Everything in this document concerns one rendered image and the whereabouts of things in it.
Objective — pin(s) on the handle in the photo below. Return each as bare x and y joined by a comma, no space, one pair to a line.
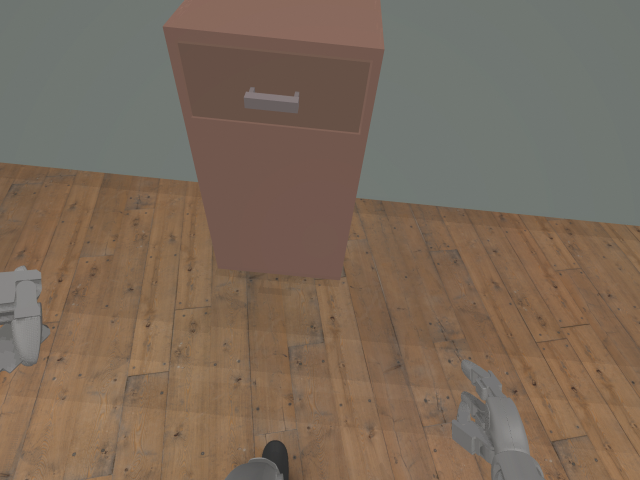
271,102

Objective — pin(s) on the robot left hand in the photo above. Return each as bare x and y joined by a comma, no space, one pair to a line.
21,316

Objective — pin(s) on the robot left shin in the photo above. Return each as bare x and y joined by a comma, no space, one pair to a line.
260,459

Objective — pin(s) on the robot right hand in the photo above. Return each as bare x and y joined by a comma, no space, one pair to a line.
498,426

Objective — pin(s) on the drawer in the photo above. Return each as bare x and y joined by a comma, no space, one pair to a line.
331,89

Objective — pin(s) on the cabinet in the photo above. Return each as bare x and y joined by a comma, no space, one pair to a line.
279,199

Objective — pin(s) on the right robot forearm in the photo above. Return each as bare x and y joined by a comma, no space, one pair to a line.
515,465

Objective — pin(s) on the robot left foot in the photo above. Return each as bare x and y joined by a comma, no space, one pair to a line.
276,452

